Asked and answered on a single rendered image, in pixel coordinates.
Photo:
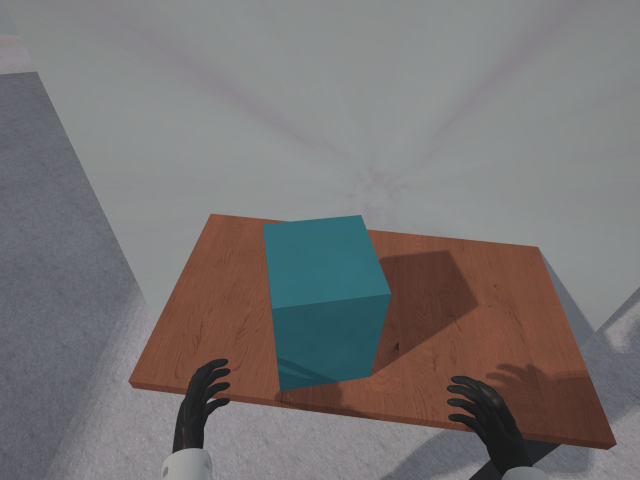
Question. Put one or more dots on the table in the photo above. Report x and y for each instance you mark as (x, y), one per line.
(458, 307)

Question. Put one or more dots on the robot left forearm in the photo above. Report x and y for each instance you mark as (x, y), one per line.
(188, 464)

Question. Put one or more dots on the robot right hand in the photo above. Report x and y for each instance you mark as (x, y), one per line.
(493, 423)

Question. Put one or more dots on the carton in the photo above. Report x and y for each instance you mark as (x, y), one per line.
(329, 299)

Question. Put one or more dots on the robot left hand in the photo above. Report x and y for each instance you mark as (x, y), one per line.
(193, 412)

